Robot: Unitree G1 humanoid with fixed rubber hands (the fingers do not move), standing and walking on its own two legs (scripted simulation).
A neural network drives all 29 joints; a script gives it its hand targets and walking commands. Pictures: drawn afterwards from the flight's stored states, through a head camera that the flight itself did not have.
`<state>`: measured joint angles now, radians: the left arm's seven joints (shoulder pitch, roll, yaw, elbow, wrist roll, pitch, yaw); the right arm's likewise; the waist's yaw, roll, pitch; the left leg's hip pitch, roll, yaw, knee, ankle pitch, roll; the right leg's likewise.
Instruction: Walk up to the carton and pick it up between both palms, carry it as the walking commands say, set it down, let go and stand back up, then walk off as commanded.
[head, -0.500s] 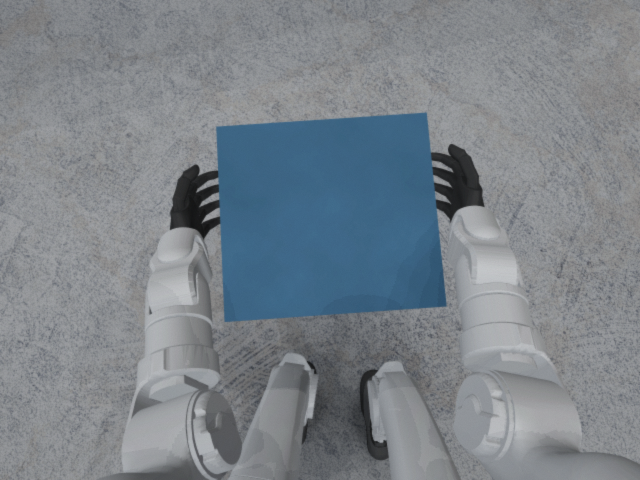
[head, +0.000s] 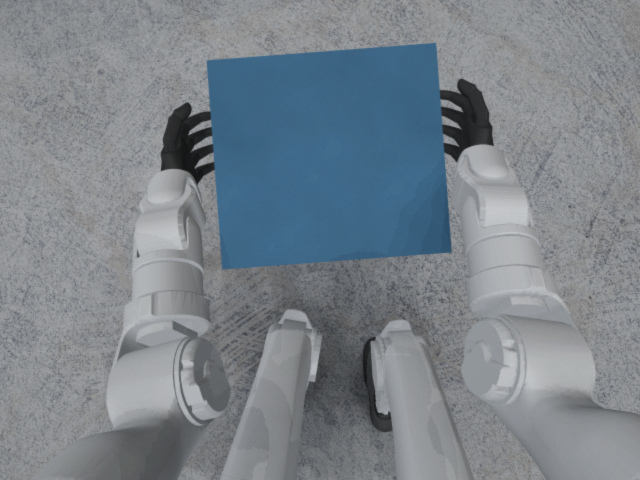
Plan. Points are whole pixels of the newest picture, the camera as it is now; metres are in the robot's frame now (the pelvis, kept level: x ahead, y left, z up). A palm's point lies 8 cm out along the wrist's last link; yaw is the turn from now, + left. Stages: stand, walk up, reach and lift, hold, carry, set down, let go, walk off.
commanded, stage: set down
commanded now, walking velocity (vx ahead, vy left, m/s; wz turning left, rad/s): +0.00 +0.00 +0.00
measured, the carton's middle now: (327, 173) +0.48 +0.05 -0.17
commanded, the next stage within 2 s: none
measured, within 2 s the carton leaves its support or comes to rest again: neither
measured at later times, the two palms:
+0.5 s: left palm (204, 173) +0.47 +0.23 -0.17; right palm (444, 156) +0.51 -0.11 -0.17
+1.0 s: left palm (219, 174) +0.50 +0.24 -0.26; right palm (425, 162) +0.54 -0.11 -0.26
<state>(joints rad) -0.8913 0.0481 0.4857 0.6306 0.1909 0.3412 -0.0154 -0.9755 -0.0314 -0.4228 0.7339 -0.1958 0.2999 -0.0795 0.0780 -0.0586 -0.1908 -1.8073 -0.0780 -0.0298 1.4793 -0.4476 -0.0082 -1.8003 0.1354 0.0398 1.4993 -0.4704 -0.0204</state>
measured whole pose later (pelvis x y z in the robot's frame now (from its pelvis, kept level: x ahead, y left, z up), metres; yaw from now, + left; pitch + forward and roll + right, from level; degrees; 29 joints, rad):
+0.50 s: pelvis -0.01 +0.00 -0.07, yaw +0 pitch +48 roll +0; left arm -1.08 0.12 0.48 0.68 0.15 0.34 0.01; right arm -1.16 -0.10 -0.40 0.79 -0.15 0.30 -0.10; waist 0.07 -0.05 -0.10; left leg -2.06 -0.09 -0.02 1.72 -0.49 -0.01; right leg -2.05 0.14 0.02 1.73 -0.51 -0.01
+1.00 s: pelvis -0.02 +0.01 -0.13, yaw +0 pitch +47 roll +0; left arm -1.25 0.20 0.44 0.74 0.10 0.33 0.03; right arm -1.33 -0.19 -0.34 0.84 -0.07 0.29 -0.12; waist 0.07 -0.04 0.07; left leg -2.23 -0.10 -0.01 1.94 -0.53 0.00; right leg -2.21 0.14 0.00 1.95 -0.56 0.00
